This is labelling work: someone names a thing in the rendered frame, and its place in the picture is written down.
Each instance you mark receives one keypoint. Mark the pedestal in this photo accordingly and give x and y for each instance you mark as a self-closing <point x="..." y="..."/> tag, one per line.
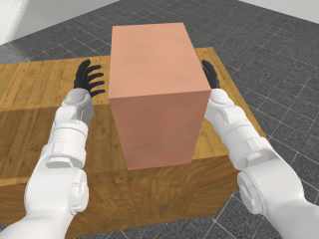
<point x="119" y="199"/>

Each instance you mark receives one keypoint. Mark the robot left forearm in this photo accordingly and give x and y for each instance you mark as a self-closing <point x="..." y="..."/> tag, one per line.
<point x="68" y="135"/>

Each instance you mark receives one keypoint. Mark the robot right forearm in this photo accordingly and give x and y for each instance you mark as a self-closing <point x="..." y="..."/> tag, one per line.
<point x="245" y="146"/>

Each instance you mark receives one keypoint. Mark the carton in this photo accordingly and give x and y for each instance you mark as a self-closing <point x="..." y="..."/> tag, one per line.
<point x="158" y="94"/>

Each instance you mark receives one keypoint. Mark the robot left hand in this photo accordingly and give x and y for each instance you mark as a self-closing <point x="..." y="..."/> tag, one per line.
<point x="82" y="78"/>

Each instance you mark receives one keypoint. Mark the left robot upper arm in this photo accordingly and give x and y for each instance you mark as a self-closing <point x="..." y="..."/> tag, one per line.
<point x="54" y="196"/>

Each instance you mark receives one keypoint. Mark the robot right hand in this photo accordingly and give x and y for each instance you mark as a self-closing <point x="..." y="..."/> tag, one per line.
<point x="210" y="74"/>

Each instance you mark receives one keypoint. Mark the right robot upper arm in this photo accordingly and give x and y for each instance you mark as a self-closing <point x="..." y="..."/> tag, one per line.
<point x="271" y="189"/>

